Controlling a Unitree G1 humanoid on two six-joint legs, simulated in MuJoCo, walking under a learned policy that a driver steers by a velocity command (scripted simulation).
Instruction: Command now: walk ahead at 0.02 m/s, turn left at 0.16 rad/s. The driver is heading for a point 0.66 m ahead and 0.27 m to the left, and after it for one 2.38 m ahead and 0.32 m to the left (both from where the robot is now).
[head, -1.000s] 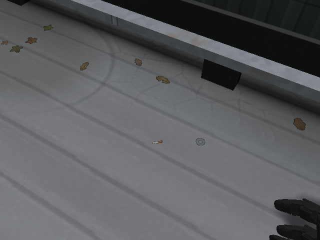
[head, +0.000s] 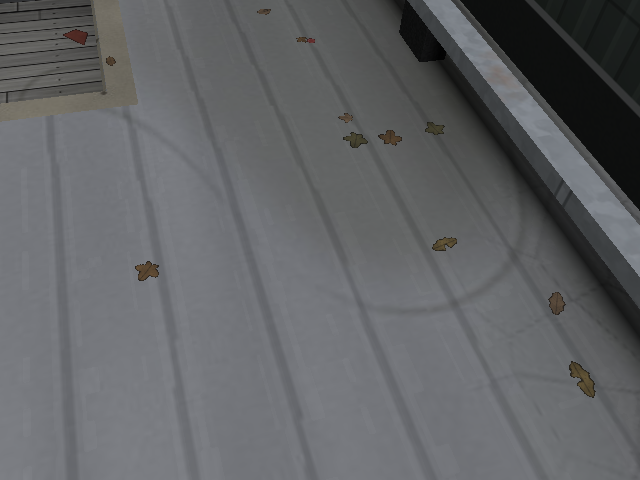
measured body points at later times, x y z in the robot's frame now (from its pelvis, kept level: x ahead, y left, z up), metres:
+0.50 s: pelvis +0.08 +0.04 -0.02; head +0.11 +0.07 +0.43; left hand +0.06 +0.34 -0.15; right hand +0.34 -0.16 -0.09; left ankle +0.17 +0.19 -0.72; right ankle -0.01 -0.15 -0.74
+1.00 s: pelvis +0.20 +0.12 -0.01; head +0.20 +0.14 +0.44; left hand +0.16 +0.42 -0.12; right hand +0.50 +0.02 -0.08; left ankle +0.17 +0.18 -0.74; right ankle +0.33 +0.01 -0.72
